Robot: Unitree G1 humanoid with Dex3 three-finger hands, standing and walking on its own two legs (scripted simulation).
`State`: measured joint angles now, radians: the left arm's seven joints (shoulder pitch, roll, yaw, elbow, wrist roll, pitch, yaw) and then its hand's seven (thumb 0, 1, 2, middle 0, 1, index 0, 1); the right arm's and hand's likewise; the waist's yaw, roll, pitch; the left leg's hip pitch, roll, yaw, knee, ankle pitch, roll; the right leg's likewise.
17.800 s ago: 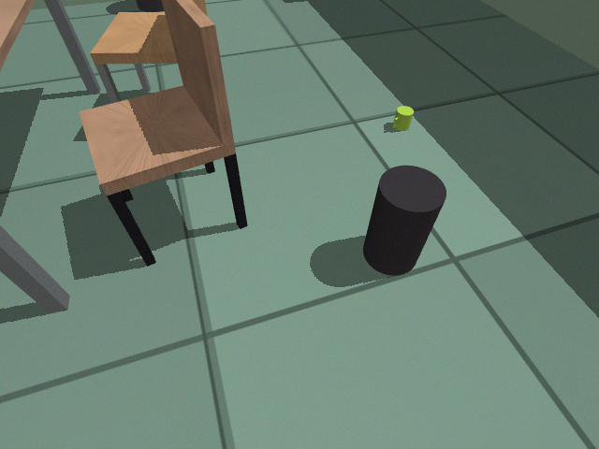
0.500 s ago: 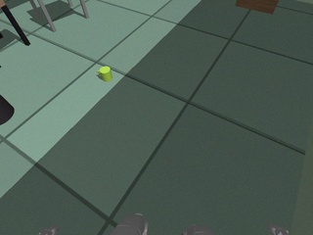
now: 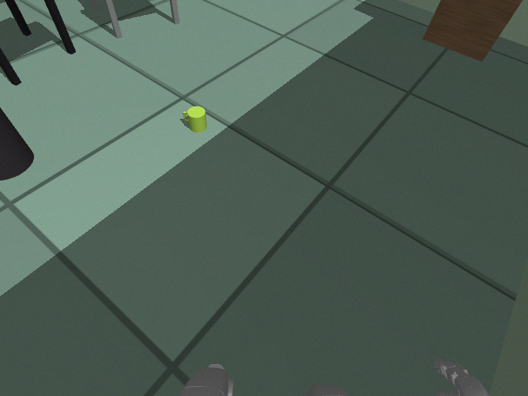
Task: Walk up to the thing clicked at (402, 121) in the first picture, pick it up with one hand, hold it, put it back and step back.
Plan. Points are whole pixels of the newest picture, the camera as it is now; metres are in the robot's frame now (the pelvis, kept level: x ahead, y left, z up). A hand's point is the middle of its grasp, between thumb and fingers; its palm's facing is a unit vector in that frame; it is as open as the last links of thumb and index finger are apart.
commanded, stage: walk up
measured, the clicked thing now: (194, 118) +1.45 +0.34 -0.70
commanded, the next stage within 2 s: stand in 1.06 s
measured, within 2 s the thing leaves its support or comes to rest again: neither
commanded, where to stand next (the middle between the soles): +0.10 -0.02 m, yaw +3 degrees
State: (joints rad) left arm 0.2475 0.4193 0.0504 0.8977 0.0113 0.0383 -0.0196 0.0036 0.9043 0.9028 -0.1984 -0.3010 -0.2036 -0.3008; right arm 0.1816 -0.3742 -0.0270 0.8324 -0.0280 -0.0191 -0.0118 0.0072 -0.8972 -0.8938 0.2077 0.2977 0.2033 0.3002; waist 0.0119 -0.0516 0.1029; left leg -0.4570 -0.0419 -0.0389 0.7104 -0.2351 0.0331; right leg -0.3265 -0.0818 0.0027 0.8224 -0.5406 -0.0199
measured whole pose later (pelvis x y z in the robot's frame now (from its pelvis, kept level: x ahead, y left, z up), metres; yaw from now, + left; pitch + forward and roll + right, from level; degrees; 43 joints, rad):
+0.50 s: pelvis +0.02 -0.01 +0.02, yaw +5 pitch -1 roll -2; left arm 0.16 0.39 0.01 0.99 0.01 -0.01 -0.01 0.00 0.90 0.90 -0.20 -0.30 -0.20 -0.30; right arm 0.15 -0.34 0.00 1.01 -0.01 -0.01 0.02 0.01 -0.90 -0.89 0.21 0.30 0.20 0.30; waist 0.01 -0.01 0.07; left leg -0.37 -0.03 -0.10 0.59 -0.20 0.01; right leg -0.14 -0.07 -0.09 0.53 -0.36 0.04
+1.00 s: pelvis +0.03 -0.03 +0.02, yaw +7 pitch -3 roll -1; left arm 0.12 0.37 0.03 1.09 0.02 0.00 -0.01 0.00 0.90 0.90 -0.20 -0.30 -0.20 -0.30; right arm 0.08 -0.36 -0.01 1.09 -0.01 0.01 0.01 0.01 -0.90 -0.89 0.20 0.30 0.20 0.30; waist 0.01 0.01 0.07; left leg -0.29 -0.03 -0.14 0.50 -0.17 -0.02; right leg -0.05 -0.07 -0.13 0.44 -0.34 0.04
